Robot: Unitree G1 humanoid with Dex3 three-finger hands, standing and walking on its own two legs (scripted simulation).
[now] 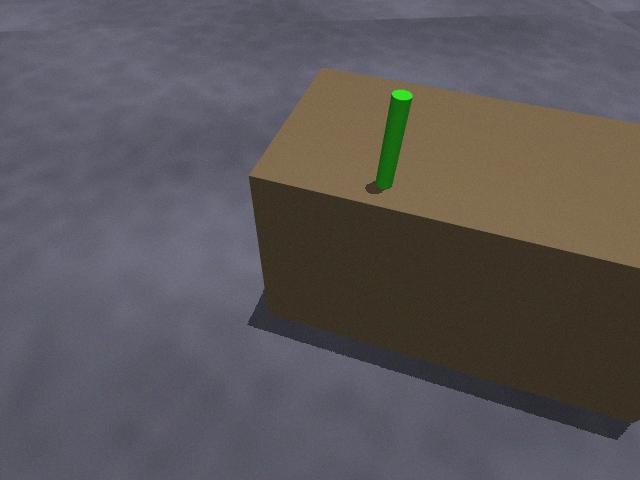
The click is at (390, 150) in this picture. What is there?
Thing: slim round
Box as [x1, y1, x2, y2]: [375, 90, 412, 188]
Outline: 405,90 395,90 392,92 375,182 376,185 380,188 388,188 391,186 412,96 408,91
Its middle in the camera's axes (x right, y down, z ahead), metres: +0.16 -0.22 +0.83
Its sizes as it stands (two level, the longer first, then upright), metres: 0.040 0.040 0.225
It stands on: a support 0.65 m high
